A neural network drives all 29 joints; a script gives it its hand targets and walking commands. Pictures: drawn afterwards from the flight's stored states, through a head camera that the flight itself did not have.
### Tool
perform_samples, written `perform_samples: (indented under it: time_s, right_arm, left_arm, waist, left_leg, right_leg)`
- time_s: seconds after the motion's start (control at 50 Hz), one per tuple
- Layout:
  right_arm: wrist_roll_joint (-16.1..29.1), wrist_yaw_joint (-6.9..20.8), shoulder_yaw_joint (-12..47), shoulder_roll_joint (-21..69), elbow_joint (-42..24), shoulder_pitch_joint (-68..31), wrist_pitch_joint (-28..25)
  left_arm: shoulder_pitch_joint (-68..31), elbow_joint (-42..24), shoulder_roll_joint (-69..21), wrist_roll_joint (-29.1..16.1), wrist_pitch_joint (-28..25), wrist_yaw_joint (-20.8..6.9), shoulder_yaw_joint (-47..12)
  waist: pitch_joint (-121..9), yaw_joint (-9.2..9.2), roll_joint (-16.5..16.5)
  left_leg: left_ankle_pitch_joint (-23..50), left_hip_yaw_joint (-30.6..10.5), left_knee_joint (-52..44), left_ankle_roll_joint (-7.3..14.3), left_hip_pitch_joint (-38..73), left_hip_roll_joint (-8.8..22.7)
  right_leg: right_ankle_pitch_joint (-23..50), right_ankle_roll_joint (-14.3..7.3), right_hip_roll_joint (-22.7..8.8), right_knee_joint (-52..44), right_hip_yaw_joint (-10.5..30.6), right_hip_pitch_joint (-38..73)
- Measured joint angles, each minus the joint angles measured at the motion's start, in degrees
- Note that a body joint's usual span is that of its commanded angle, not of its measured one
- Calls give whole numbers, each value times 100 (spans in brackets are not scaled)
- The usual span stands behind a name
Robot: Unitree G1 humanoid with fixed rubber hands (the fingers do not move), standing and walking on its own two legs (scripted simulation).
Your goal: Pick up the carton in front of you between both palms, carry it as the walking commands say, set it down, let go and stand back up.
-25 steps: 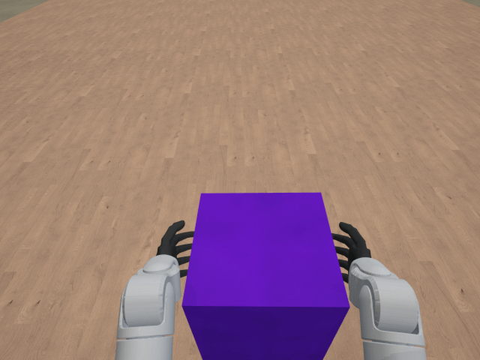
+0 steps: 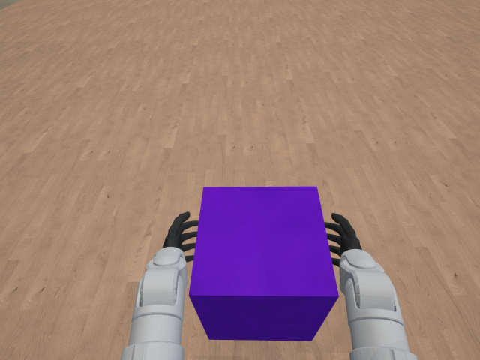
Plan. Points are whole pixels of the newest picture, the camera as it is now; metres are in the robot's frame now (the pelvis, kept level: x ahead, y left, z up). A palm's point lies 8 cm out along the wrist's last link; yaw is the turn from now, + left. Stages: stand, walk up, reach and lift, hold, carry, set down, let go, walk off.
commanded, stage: carry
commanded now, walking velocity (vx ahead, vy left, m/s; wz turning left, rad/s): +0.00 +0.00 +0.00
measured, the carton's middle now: (259, 267) +0.32 +0.00 -0.04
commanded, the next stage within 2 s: hold in 0.20 s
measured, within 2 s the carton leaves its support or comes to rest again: neither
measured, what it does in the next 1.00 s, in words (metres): shifts its weight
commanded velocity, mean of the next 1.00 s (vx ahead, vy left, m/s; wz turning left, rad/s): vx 0.00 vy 0.00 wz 0.00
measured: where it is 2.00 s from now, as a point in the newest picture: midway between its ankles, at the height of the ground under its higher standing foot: outside the picture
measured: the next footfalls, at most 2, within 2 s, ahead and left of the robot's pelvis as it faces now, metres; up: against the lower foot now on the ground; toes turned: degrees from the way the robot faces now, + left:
none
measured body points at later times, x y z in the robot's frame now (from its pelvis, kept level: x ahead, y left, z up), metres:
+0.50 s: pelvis -0.02 +0.00 +0.01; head -0.05 -0.01 +0.46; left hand +0.27 +0.16 +0.04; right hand +0.28 -0.14 +0.04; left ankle -0.02 +0.11 -0.74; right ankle +0.02 -0.12 -0.74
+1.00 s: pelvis -0.06 -0.02 -0.02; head +0.00 -0.02 +0.43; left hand +0.30 +0.17 -0.01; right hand +0.34 -0.13 -0.01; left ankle -0.02 +0.10 -0.74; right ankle +0.02 -0.12 -0.74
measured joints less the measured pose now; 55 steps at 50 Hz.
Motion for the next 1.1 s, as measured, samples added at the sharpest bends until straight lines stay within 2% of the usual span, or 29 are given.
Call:
perform_samples:
  time_s: [0.1,0.22,0.24,0.3,0.34,0.46,0.6,0.66,0.76,0.9,1.0,1.1]
  right_arm:
    - [105,-45,131,-26,-320,123,162]
    - [112,-51,174,-36,-362,190,298]
    - [120,-55,187,-39,-420,204,312]
    - [95,-57,262,-61,-557,315,310]
    - [85,-54,239,-66,-569,346,302]
    - [28,-33,169,-35,-337,173,278]
    - [-115,27,-2,13,-60,-52,300]
    - [-222,66,-247,72,180,-295,257]
    - [-531,172,-1101,217,946,-1081,-50]
    - [-1114,215,-2005,231,2077,-2318,-599]
    - [-1318,247,-2231,219,2357,-2632,-1105]
    - [-1140,209,-2019,113,2307,-2682,-1890]
  left_arm:
    - [131,-318,28,-118,157,55,-147]
    - [197,-344,39,-122,279,56,-194]
    - [215,-379,42,-131,269,53,-211]
    - [249,-420,48,-130,242,24,-266]
    - [217,-346,43,-105,215,18,-288]
    - [136,-209,29,-71,188,-1,-143]
    - [-67,63,-16,59,192,-63,52]
    - [-346,356,-86,194,129,-120,303]
    - [-1160,1212,-244,615,-239,-242,1111]
    - [-2275,2145,-152,1266,-727,-409,2120]
    - [-2537,2319,-96,1428,-1163,-444,2305]
    - [-2632,2275,-11,1174,-1905,-340,2106]
  waist:
    - [-14,5,-2]
    - [88,15,10]
    - [274,12,58]
    - [642,-37,51]
    - [770,-51,23]
    - [920,32,62]
    - [981,8,79]
    - [1030,-2,74]
    - [1167,-58,44]
    - [1447,83,40]
    - [1449,81,49]
    - [1553,18,78]
  left_leg:
    - [1,4,16,-1,-34,1]
    - [1,13,-18,2,118,8]
    - [267,-145,-130,0,305,-32]
    - [198,-419,-439,21,773,-154]
    - [300,-514,-595,8,954,-222]
    - [408,-593,-655,0,1161,-226]
    - [439,-663,-541,-21,1209,-210]
    - [420,-690,-417,-17,1155,-207]
    - [285,-895,-13,42,927,-296]
    - [69,-1028,636,3,309,-334]
    - [10,-1095,1123,-86,-773,-348]
    - [-66,-1095,1696,-120,-2176,-387]
  right_leg:
    - [2,-1,-2,17,5,-36]
    - [21,-27,20,-25,19,111]
    - [106,12,116,-167,174,313]
    - [362,49,295,-523,697,799]
    - [308,56,320,-620,874,1004]
    - [346,67,324,-702,821,1251]
    - [380,27,337,-640,759,1344]
    - [369,18,383,-511,818,1293]
    - [142,-32,545,-58,1073,1100]
    - [-18,-82,637,536,1132,503]
    - [-112,-98,637,990,1066,-545]
    - [-191,-84,609,1556,1050,-1943]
